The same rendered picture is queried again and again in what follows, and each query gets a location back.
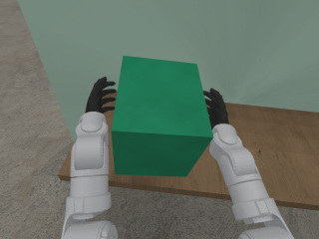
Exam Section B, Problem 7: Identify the right robot upper arm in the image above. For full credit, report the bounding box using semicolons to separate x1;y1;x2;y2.
238;225;293;239

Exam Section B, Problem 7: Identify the carton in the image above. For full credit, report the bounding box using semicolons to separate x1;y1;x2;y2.
111;56;213;177

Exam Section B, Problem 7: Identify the right robot hand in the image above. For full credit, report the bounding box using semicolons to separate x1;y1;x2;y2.
203;88;229;130

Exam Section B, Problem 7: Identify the left robot upper arm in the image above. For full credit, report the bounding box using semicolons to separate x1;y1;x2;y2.
63;220;118;239

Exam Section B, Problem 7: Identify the robot right forearm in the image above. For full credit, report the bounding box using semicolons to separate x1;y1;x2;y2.
209;123;294;239

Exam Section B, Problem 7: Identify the robot left forearm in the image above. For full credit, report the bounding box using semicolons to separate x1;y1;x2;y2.
61;112;112;239

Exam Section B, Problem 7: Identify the table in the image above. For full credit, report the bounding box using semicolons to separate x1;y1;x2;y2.
58;90;319;211

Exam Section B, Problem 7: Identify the left robot hand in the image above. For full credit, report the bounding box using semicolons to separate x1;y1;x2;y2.
85;77;116;114

